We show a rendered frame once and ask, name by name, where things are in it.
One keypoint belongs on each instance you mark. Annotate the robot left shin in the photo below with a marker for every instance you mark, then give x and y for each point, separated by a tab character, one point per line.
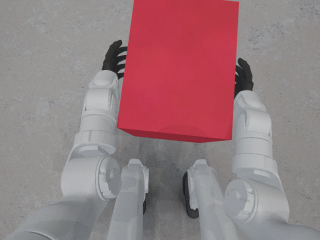
133	161

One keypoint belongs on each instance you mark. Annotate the left robot forearm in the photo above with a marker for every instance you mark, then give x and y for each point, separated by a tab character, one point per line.
96	135

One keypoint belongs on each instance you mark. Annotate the carton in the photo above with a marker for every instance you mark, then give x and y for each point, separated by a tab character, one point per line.
179	76

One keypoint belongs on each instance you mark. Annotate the robot left hand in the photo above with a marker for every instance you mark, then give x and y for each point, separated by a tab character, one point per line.
112	59

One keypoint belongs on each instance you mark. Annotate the right robot forearm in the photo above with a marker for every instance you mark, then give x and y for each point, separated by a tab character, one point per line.
253	153

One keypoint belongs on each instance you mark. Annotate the right robot upper arm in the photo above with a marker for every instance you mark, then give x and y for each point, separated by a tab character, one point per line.
261	211

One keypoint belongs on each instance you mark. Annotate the robot right hand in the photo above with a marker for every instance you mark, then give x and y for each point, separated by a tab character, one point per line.
244	80

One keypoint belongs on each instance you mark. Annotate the robot left foot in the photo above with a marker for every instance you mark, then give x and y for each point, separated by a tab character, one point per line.
144	204

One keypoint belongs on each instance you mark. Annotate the left robot upper arm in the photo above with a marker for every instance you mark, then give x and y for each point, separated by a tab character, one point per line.
88	184

